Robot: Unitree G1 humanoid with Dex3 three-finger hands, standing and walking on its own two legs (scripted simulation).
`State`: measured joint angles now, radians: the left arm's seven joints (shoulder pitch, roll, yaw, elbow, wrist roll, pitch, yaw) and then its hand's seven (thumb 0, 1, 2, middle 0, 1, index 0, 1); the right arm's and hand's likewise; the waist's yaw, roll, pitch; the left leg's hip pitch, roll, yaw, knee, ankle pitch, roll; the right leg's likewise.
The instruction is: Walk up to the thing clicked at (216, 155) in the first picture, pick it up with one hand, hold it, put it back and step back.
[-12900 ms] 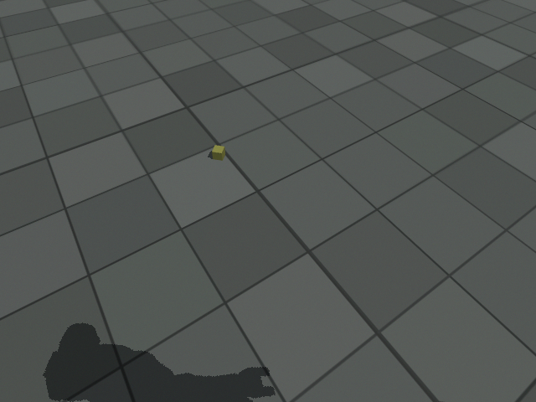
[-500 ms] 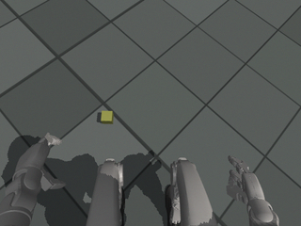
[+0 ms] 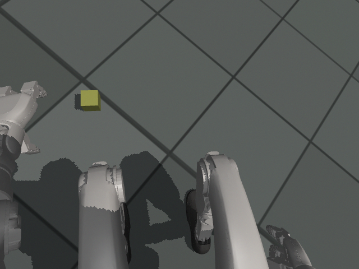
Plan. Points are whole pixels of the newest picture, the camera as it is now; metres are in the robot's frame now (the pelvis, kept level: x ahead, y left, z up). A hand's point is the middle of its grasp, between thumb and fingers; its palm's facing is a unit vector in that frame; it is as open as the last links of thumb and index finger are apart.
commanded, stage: rise first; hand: left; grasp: from above
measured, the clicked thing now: (91, 100) +0.56 +0.23 -0.37
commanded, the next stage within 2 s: none
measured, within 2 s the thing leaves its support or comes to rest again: neither
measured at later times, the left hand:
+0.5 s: hand (44, 112) +0.47 +0.30 -0.20, palm faces -0.47 -0.01 -0.88, open 14.2 cm
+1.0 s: hand (53, 107) +0.49 +0.30 -0.23, palm faces -0.46 -0.02 -0.89, open 14.1 cm
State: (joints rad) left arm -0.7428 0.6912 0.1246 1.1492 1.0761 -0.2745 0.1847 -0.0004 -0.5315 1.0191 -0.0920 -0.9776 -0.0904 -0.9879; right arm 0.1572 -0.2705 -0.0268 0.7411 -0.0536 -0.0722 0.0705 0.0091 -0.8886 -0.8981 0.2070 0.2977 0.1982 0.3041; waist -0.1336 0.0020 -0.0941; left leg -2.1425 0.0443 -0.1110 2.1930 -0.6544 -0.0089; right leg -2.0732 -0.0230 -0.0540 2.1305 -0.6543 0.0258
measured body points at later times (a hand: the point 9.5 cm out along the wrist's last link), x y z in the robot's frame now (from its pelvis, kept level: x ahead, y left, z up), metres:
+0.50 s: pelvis +0.00 +0.00 -0.04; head +0.25 +0.07 +0.33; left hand +0.49 +0.30 -0.15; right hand +0.06 -0.27 -0.15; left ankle +0.09 +0.13 -0.36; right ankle +0.10 -0.13 -0.36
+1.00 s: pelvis +0.01 +0.00 -0.06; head +0.27 +0.07 +0.30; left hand +0.51 +0.30 -0.18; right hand +0.05 -0.28 -0.16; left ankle +0.09 +0.13 -0.36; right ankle +0.10 -0.13 -0.36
